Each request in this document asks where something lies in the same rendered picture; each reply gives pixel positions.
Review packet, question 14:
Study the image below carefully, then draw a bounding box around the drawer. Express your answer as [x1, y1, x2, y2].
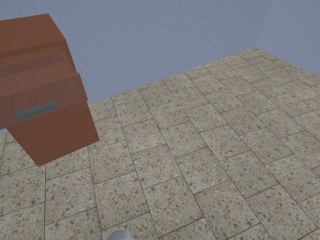
[0, 51, 88, 130]

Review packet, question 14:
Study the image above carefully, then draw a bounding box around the cabinet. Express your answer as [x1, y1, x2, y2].
[0, 13, 100, 167]

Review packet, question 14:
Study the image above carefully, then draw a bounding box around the handle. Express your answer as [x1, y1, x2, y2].
[15, 97, 56, 121]

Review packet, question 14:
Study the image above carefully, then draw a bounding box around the left robot thigh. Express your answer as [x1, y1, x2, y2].
[107, 229, 134, 240]

